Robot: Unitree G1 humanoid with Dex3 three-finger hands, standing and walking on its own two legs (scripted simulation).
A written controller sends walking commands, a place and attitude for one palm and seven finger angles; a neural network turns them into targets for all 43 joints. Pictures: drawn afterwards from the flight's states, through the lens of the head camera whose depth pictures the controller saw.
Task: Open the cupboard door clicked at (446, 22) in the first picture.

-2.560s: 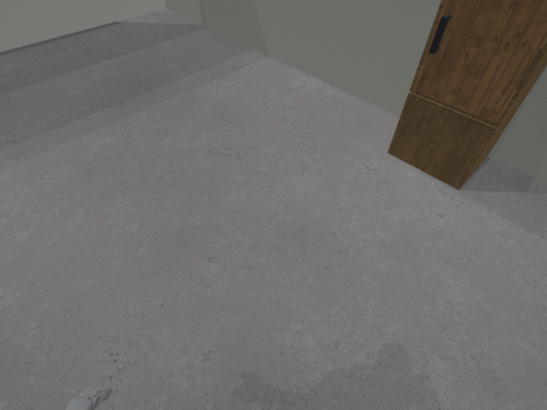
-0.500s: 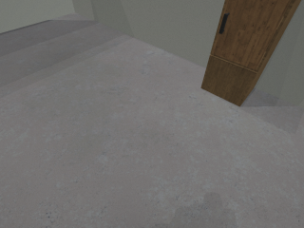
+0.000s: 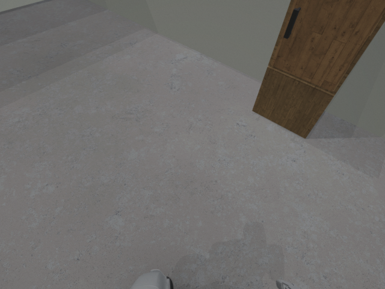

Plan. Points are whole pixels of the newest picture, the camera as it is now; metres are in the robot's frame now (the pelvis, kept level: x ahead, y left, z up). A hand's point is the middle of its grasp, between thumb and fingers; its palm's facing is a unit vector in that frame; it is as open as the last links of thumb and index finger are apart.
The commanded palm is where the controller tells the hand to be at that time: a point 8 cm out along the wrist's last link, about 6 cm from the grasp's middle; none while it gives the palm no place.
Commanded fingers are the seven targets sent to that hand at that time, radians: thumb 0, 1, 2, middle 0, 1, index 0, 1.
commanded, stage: walk to a spot facing it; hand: left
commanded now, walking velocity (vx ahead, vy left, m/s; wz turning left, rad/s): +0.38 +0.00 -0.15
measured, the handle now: (292, 22) +1.39 -0.43 -0.04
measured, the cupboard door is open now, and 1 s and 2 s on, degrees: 0 0 0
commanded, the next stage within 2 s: turn to face it in 1.22 s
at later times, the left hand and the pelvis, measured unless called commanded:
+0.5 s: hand (123, 225) +0.28 +0.20 -0.14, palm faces -0.11 -0.98 -0.13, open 7.4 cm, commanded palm none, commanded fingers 0.00 0.90 0.90 -0.20 -0.30 -0.20 -0.30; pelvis +0.19 +0.04 +0.03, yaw -7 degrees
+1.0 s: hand (150, 167) +0.46 +0.16 -0.14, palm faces -0.15 -0.97 -0.21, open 7.2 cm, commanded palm none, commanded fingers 0.00 0.90 0.90 -0.20 -0.30 -0.20 -0.30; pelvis +0.42 -0.02 +0.03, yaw -12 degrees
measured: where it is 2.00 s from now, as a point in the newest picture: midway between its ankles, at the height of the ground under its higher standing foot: (197, 202)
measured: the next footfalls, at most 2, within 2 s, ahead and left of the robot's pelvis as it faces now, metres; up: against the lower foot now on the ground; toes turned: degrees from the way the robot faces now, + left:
right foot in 0.70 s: +0.39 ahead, -0.11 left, +0.00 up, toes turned -20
left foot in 1.14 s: +0.67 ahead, +0.09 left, +0.00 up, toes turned -1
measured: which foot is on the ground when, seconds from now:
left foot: down 0.00-0.72, up 0.74-1.00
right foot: down 0.00-0.02, up 0.04-0.68, down 0.70-1.00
